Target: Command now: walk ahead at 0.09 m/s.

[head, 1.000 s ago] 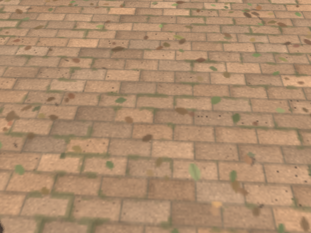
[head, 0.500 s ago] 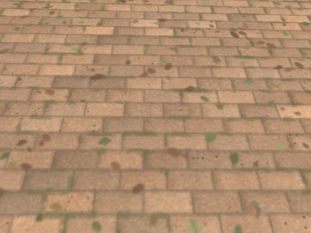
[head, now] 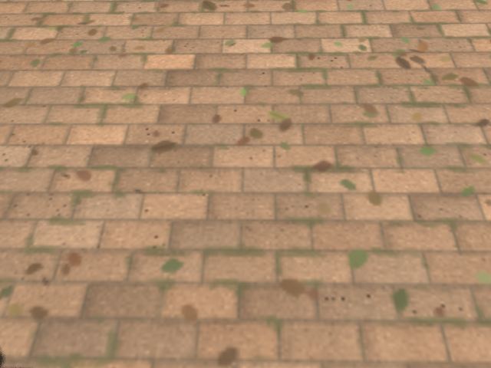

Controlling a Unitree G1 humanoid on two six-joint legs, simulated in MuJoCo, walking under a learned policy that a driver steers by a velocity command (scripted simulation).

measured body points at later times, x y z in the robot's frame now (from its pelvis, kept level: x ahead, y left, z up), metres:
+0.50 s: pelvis +0.13 +0.00 +0.00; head +0.14 -0.01 +0.45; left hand +0.17 +0.28 -0.13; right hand +0.18 -0.27 -0.14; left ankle +0.06 +0.14 -0.67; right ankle +0.10 -0.09 -0.73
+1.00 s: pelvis +0.38 +0.07 +0.00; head +0.40 +0.08 +0.45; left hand +0.42 +0.35 -0.14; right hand +0.49 -0.19 -0.12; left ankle +0.44 +0.15 -0.73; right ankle +0.30 -0.08 -0.64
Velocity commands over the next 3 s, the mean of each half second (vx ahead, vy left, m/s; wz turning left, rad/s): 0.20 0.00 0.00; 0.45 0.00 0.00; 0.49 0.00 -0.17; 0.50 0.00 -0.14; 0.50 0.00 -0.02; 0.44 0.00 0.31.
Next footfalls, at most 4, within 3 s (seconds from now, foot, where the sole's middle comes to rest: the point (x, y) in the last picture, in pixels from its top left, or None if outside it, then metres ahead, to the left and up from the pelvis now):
0.08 left None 0.09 0.15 -0.77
0.84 left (206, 360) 0.48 0.15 -0.77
1.42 right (288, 255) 0.79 -0.08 -0.77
1.96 left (240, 167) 1.15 0.07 -0.77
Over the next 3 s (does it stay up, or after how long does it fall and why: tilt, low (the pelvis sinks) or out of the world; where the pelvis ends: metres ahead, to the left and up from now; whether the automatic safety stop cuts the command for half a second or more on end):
stays up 1.53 -0.11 -0.01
